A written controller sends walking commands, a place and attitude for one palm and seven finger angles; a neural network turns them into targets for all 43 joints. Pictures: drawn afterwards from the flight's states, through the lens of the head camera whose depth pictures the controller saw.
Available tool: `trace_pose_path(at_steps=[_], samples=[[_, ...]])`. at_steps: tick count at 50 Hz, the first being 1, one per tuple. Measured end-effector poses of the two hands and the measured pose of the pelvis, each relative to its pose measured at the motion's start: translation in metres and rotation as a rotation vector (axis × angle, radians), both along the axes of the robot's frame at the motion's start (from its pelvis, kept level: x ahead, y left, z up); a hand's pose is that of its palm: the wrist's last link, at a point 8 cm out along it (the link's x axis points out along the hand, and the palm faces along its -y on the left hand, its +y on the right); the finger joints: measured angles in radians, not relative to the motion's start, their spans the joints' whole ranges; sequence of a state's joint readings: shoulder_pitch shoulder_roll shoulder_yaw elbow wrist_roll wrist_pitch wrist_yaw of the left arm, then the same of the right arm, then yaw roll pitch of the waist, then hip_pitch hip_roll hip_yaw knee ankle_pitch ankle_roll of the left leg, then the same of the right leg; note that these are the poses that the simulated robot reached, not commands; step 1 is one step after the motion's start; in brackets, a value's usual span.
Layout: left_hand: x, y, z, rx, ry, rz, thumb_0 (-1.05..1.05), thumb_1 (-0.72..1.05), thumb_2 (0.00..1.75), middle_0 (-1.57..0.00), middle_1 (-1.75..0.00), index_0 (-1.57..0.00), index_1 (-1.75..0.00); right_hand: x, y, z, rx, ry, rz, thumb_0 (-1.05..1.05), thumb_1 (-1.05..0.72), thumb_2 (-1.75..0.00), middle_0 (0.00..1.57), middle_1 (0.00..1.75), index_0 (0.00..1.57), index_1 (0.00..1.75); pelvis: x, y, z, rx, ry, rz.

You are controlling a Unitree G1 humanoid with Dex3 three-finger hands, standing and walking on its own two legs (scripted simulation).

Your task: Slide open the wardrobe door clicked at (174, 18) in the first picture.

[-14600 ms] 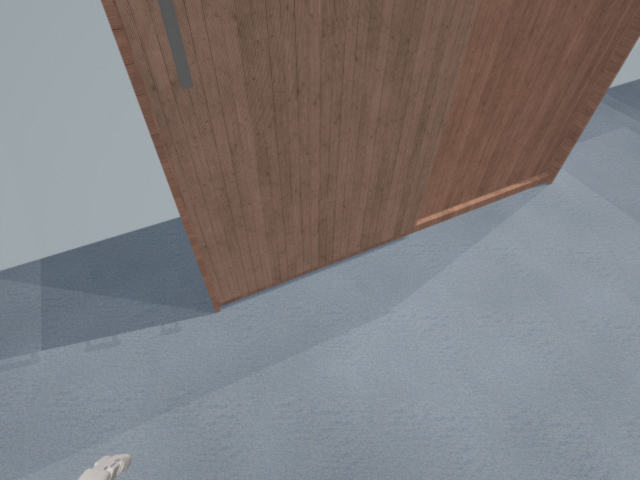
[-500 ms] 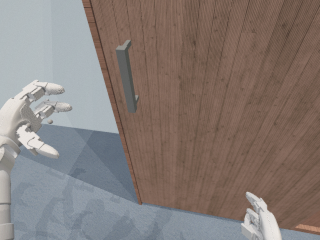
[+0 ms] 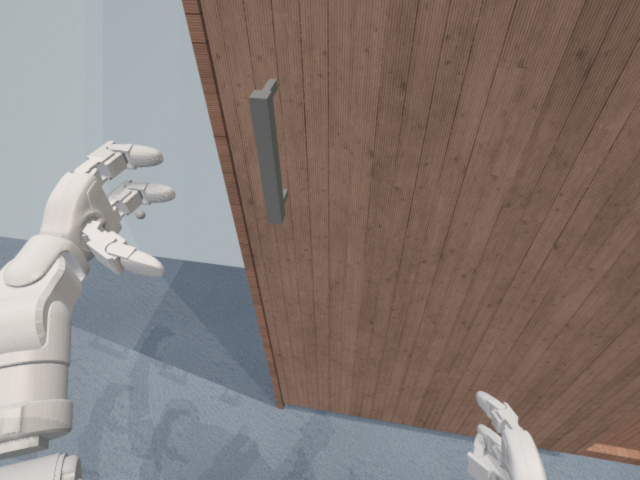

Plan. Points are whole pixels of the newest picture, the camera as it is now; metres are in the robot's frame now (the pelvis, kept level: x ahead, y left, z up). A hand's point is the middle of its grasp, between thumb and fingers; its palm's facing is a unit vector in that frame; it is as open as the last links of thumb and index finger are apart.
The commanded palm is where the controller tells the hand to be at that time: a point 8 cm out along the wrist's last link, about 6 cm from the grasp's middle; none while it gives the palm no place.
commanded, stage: move the hooked fingers beside the handle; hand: left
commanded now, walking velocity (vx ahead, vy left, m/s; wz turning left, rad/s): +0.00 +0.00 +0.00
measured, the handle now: (273, 156) +0.47 +0.11 +0.19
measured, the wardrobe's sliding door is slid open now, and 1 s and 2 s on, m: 0.00 0.00 0.00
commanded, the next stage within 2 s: feel for the door with the fingertips in 1.56 s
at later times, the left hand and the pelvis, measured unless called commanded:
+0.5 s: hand (187, 193) +0.38 +0.20 +0.20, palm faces -0.03 -1.00 -0.02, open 14.0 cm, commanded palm +0.37 +0.24 +0.20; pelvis +0.00 +0.00 +0.00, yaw -1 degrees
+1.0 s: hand (222, 172) +0.43 +0.17 +0.19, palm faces -0.04 -1.00 -0.03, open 13.7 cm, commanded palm +0.40 +0.22 +0.20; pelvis +0.02 -0.02 +0.00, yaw -2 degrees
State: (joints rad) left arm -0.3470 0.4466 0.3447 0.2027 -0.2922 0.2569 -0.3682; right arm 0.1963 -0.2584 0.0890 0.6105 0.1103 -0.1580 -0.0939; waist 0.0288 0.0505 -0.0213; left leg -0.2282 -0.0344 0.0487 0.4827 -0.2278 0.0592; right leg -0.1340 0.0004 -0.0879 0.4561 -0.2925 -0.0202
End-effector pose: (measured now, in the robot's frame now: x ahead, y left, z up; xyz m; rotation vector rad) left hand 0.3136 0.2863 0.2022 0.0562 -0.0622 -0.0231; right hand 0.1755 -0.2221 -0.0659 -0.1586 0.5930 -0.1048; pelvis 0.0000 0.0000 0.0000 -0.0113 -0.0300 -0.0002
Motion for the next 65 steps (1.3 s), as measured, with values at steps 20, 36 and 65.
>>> trace_pose_path(at_steps=[20,36,65], samples=[[0.040,-0.030,-0.008,-0.023,0.051,0.011,-0.01,-0.50,0.30,-0.30,-1.20,-0.30,-1.20,-0.026,-0.015,-0.009,-0.017,0.102,-0.062,0.01,-0.91,-0.90,0.20,0.30,0.21,0.30,0.001,0.000,0.002,0.005,0.007,-0.017],[0.088,-0.059,-0.012,-0.035,0.084,-0.027,-0.01,-0.50,0.30,-0.30,-1.20,-0.30,-1.20,-0.045,-0.040,-0.022,-0.039,0.197,-0.122,0.01,-0.91,-0.90,0.20,0.30,0.21,0.30,0.007,-0.011,0.002,0.008,0.040,-0.014],[0.079,-0.062,-0.010,-0.032,0.055,0.006,-0.01,-0.50,0.30,-0.31,-1.20,-0.30,-1.20,-0.021,-0.057,-0.016,-0.012,0.155,-0.126,0.01,-0.91,-0.90,0.20,0.30,0.21,0.30,0.020,-0.027,0.002,0.019,0.034,-0.031]])
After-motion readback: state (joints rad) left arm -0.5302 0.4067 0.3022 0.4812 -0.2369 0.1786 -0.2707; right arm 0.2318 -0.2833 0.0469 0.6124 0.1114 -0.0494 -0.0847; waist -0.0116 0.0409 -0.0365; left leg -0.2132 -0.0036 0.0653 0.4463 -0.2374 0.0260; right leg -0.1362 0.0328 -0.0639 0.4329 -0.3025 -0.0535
